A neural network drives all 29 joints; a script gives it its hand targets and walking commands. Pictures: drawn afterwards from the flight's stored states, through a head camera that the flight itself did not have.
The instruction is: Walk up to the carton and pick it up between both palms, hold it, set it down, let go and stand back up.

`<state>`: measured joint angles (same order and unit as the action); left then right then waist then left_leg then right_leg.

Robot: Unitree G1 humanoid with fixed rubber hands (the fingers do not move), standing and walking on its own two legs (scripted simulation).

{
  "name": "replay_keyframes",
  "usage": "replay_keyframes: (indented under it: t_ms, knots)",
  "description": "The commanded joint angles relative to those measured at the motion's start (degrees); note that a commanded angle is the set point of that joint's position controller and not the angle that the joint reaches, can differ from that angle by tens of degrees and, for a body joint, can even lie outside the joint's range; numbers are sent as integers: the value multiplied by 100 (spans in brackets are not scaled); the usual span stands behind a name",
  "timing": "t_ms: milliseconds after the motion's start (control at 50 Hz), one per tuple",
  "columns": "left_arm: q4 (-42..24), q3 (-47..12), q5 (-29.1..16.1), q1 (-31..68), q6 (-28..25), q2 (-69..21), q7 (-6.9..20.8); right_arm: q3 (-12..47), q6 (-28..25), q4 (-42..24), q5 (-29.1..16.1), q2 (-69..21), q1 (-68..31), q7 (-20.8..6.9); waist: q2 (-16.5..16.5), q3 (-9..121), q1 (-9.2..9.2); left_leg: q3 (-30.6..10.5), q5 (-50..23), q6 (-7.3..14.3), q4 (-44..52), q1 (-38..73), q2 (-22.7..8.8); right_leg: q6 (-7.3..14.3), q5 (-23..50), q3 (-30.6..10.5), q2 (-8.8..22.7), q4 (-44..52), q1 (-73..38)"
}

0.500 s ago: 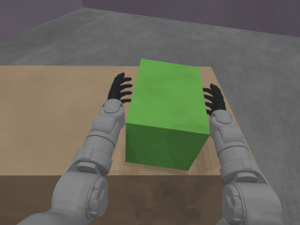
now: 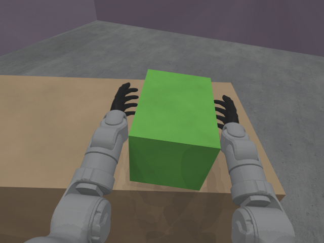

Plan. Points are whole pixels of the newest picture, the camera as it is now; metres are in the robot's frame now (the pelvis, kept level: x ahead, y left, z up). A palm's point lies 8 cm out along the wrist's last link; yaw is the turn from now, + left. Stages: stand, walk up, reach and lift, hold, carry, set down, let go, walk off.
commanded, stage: hold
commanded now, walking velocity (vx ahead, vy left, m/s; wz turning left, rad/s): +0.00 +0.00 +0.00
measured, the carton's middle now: (172, 126) +0.43 -0.01 +0.10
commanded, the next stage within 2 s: none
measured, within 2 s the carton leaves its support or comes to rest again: neither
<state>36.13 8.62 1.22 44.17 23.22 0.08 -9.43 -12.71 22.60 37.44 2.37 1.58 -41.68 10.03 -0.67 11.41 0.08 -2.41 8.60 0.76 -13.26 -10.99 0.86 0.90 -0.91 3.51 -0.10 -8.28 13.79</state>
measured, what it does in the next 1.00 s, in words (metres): stands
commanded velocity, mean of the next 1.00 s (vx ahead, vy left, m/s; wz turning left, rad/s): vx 0.00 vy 0.00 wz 0.00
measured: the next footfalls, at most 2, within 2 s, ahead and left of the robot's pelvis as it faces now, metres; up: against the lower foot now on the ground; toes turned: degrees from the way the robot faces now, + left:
none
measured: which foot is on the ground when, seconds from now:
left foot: down 0.00-1.00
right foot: down 0.00-1.00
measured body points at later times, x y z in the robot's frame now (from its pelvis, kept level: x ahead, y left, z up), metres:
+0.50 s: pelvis +0.00 +0.00 +0.00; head -0.02 -0.01 +0.45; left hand +0.41 +0.12 +0.19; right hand +0.41 -0.16 +0.16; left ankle -0.03 +0.11 -0.75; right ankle +0.03 -0.11 -0.75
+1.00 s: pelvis -0.03 +0.00 +0.00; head -0.08 -0.01 +0.45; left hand +0.34 +0.13 +0.19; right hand +0.33 -0.16 +0.16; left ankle -0.03 +0.11 -0.75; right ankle +0.03 -0.11 -0.75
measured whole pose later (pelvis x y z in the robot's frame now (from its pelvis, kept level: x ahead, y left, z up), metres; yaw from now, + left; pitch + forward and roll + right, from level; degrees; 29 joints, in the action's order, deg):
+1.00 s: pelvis -0.03 +0.00 +0.00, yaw -1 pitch +1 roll +0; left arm 12.7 9.6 5.9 33.8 36.5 -4.1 -5.3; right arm -13.1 36.2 13.0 8.1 -4.7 -30.7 7.5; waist -0.9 8.1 -1.0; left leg -1.6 4.5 0.6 -9.0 -5.6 1.2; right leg 1.0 3.2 2.6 0.2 -4.4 8.8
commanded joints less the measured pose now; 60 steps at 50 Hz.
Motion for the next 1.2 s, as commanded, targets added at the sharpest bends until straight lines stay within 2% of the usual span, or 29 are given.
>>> replay_keyframes:
  t_ms: [0,100,160,220,320,380,400,540,580,620,740,820,880,960,1020,1080,1140,1180]
  knots:
    - [-1240,-1888,-290,4269,-271,-3921,505,2091,-212,-1423,-388,-3908,-4443,-571,-84,2063,-38,-67,-1746,145,107,-356,-133,131,645,-396,-102,-362,-1930]
    - [-1166,-1714,-148,4244,-173,-3997,581,2016,-135,-1616,-224,-3864,-4631,-645,37,2182,-41,-51,-1654,129,90,-220,-136,148,319,-366,-112,-316,-1738]
    - [-1276,-1736,-93,4330,-142,-3935,609,2021,-97,-1726,-230,-3832,-4670,-678,-28,2375,-67,-57,-1745,122,49,-176,-138,188,363,-395,-111,-346,-1755]
    - [-1254,-1737,-82,4240,-94,-4036,634,2095,-56,-1858,-195,-3907,-4718,-704,118,2580,-53,-81,-1912,108,1,-30,-141,173,473,-418,-110,-330,-1876]
    - [-1443,-1671,24,4017,8,-3934,670,2145,63,-1970,-170,-3904,-4552,-745,124,2589,-176,-52,-2329,81,40,84,-100,132,1054,-470,-85,-301,-2197]
    - [-1632,-1647,89,3811,110,-3855,708,2170,193,-2035,-140,-3949,-4268,-797,254,2481,-182,-37,-2587,109,107,214,-70,86,1562,-501,-61,-298,-2399]
    - [-1709,-1700,68,3747,152,-3827,723,2180,235,-2070,-124,-3959,-4173,-804,254,2432,-132,-72,-2665,95,136,230,-65,82,1713,-515,-49,-294,-2474]
    - [-2292,-1844,137,3156,484,-3772,858,2236,532,-2405,-55,-3966,-3456,-843,114,2131,-152,-54,-3137,80,396,549,-18,8,2472,-579,16,-168,-2854]
    - [-2454,-1890,133,2932,556,-3725,877,2400,614,-2660,-74,-4051,-3367,-865,308,2171,-145,-61,-3254,86,466,733,-11,-36,2642,-546,0,-113,-2868]
    - [-2722,-2006,75,2808,637,-3766,892,2507,683,-2973,-121,-4107,-3272,-849,268,2091,-139,-73,-3305,97,500,706,-13,-51,2750,-566,30,-110,-2919]
    - [-3375,-2414,-37,2680,752,-3672,905,2778,822,-3445,-152,-4037,-2929,-792,87,2080,-104,-82,-2994,42,543,605,-46,-29,2168,-566,0,23,-2804]
    - [-3531,-2465,-91,2637,801,-3569,924,2876,906,-3694,-187,-3993,-2931,-755,35,1965,-137,-44,-2345,51,585,332,-58,-15,1433,-539,-40,89,-2758]
    - [-3367,-2423,-129,2741,866,-3527,967,2815,992,-3647,-132,-3904,-3021,-748,111,1639,-68,-24,-1503,76,613,46,-102,12,529,-445,-65,111,-2453]
    - [-2977,-2188,-133,2912,915,-3346,999,2664,1099,-3322,-97,-3776,-3146,-761,66,1216,-69,50,-96,155,690,-462,-112,27,-711,-376,-63,72,-2152]
    - [-2585,-1923,-6,3019,939,-3216,1015,2481,1145,-3030,-75,-3699,-3304,-772,-10,1020,-135,122,639,234,613,-904,-94,35,-1315,-386,-68,-139,-1993]
    - [-2278,-1673,32,3133,909,-3114,1003,2401,1149,-2801,-104,-3744,-3547,-785,232,1078,-159,131,822,274,405,-972,-46,22,-1514,-392,-62,-288,-1773]
    - [-2125,-1528,7,3344,866,-3134,991,2300,1110,-2711,-126,-3753,-3795,-760,252,1221,-168,147,722,279,194,-934,-21,6,-1527,-394,-50,-434,-1517]
    - [-2118,-1525,11,3511,824,-3168,978,2262,1047,-2623,-194,-3763,-3897,-733,86,1393,-220,140,737,291,54,-1008,-18,19,-1538,-404,-51,-590,-1382]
